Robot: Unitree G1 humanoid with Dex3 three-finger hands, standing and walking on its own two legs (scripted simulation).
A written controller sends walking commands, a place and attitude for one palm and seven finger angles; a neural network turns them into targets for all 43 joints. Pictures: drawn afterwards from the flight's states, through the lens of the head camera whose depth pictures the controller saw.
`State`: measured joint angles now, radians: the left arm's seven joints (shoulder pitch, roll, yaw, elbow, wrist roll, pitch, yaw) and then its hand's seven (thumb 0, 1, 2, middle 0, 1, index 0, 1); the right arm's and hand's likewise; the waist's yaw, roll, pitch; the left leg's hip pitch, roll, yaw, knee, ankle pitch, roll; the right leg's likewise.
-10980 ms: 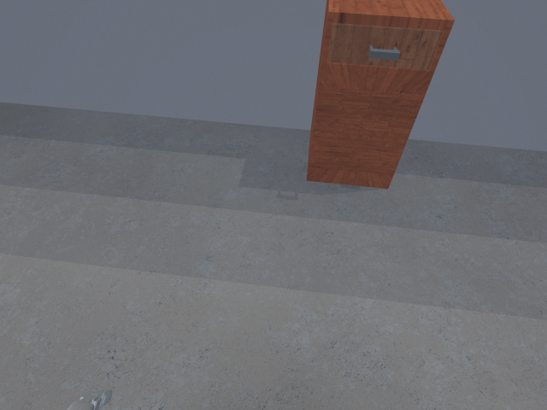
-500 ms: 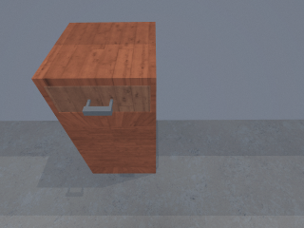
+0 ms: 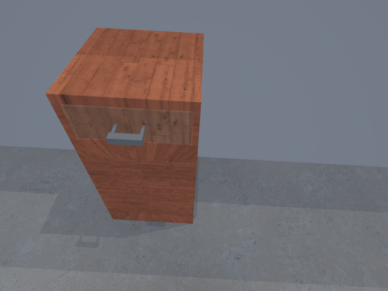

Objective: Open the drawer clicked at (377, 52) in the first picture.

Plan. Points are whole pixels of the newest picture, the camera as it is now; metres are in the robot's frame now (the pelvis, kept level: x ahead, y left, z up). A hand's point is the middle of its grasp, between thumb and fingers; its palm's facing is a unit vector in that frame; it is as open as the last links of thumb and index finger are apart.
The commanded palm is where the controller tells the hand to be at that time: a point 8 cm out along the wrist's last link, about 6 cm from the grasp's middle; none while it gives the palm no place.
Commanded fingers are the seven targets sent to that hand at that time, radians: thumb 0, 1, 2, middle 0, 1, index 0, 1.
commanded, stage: look again from close up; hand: left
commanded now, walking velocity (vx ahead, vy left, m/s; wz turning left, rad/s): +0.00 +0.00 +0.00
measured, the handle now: (127, 133) +0.55 +0.24 -0.05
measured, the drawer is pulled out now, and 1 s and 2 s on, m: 0.00 0.00 0.00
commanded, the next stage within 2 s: raise the hand with hooked fingers in 0.46 s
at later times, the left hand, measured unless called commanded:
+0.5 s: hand out of the picture +0.04 +0.22 -0.17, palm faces +0.00 -0.98 -0.21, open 7.3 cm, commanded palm none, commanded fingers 0.00 0.90 0.90 -0.20 -0.30 -0.20 -0.30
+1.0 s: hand (94, 275) +0.17 +0.22 -0.09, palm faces -0.17 -0.23 -0.96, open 8.6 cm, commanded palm +0.17 +0.26 -0.01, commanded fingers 0.00 0.36 0.67 -0.24 -0.64 -0.24 -0.64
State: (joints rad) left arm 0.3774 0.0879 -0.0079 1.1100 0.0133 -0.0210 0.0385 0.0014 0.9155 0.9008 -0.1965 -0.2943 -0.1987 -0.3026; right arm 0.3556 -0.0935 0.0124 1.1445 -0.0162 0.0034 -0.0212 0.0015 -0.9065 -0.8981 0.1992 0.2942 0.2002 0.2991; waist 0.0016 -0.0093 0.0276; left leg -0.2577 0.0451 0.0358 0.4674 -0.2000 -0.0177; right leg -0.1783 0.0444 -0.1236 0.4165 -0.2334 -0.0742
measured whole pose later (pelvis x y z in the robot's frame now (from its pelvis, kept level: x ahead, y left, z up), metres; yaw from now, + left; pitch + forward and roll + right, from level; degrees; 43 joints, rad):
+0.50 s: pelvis +0.02 +0.04 +0.00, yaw -2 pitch -1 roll +0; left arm 0.29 0.16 0.00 1.06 0.01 -0.02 0.04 0.00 0.92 0.90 -0.19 -0.29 -0.20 -0.30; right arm 0.33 -0.14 0.03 1.09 -0.02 -0.02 -0.02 0.01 -0.92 -0.90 0.20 0.29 0.20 0.30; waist -0.01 0.00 0.00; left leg -0.20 -0.04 0.07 0.46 -0.26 0.06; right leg -0.19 -0.02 -0.07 0.48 -0.28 -0.01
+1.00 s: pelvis +0.01 +0.02 -0.04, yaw -4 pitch +10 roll +2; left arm 0.52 0.29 -0.09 0.04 1.06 -0.04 0.43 0.00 0.59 0.76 -0.22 -0.50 -0.23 -0.51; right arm 0.07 -0.26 -0.04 0.49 -0.06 0.04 0.05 0.01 -0.91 -0.90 0.20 0.29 0.20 0.30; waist 0.09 -0.05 -0.11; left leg -0.57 0.01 0.12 0.77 -0.38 0.02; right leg -0.60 0.02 0.00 0.83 -0.41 -0.06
